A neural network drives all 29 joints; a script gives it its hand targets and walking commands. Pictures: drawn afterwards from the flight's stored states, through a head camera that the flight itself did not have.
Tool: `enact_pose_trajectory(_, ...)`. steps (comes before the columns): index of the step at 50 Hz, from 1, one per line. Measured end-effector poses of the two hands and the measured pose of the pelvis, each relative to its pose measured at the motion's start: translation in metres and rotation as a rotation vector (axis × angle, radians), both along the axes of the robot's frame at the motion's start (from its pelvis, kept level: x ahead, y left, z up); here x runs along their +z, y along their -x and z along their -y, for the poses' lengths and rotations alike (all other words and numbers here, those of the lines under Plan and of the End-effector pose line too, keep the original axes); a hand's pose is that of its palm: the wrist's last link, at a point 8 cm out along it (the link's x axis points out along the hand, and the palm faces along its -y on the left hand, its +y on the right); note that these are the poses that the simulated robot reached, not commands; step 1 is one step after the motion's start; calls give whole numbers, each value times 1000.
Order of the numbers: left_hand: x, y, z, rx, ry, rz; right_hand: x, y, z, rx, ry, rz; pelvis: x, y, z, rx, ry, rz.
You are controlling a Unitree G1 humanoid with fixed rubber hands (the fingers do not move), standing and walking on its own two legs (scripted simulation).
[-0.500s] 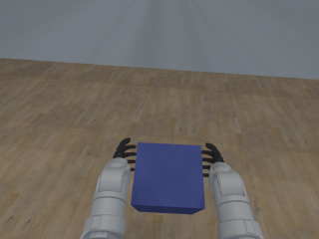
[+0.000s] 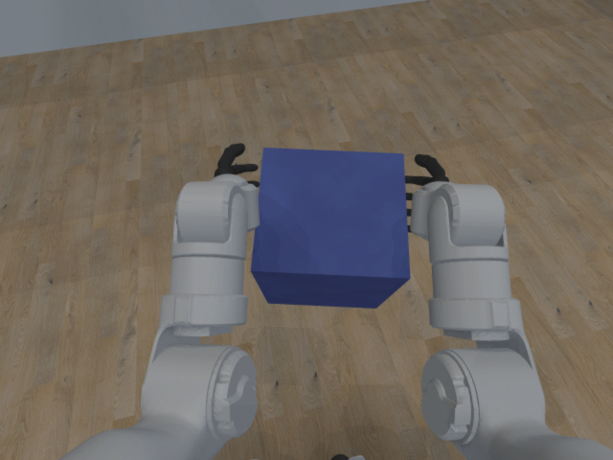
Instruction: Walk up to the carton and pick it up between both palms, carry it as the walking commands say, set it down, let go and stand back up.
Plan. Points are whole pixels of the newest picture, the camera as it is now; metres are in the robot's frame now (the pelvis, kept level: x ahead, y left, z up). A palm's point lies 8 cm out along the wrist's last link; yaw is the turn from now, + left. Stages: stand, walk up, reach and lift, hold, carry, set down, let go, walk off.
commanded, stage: carry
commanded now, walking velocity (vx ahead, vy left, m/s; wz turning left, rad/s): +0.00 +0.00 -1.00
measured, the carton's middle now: (327, 238) +0.41 -0.02 +0.03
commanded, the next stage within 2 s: none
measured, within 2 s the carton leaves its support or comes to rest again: neither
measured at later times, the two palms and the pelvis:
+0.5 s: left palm (374, 202) +0.43 -0.08 +0.09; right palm (570, 281) +0.31 -0.29 +0.07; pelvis +0.02 -0.02 -0.01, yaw -25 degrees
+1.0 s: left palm (551, 228) +0.36 -0.27 +0.12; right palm out of the picture +0.16 -0.41 +0.10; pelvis +0.03 -0.03 -0.02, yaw -55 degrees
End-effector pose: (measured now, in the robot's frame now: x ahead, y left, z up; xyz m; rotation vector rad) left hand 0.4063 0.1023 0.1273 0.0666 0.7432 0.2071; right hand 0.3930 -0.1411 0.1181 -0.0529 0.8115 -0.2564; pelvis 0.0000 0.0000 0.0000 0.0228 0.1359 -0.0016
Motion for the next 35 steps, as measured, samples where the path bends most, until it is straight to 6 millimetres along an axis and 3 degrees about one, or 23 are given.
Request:
enact_pose_trajectory(9,-23,-3,12,-78,53,-40,-18,26,9,-118,19,-36,0,-6,-17,-156,22,28)
enact_pose_trajectory(13,-19,-11,35,-127,41,-40,-21,33,28,-162,6,-35,3,-9,-13,-231,58,35)
enact_pose_trajectory(20,-20,-30,117,-260,27,4,-29,44,100,-297,-15,14,-16,-18,16,-351,88,17)
enact_pose_trajectory(24,-38,-23,169,-348,3,-44,-46,70,144,-391,-34,-34,-13,-19,20,-416,65,3)
enact_pose_trajectory(27,-43,-18,204,-418,31,-64,-45,92,171,-489,-34,-43,-7,-20,17,-479,51,4)
enact_pose_trajectory(31,-39,-18,244,-532,74,-28,-33,113,197,-611,-8,3,-7,-26,8,-573,47,3)
enact_pose_trajectory(35,-37,-17,268,-627,103,-12,-24,132,207,-708,21,25,-11,-36,1,-664,30,20)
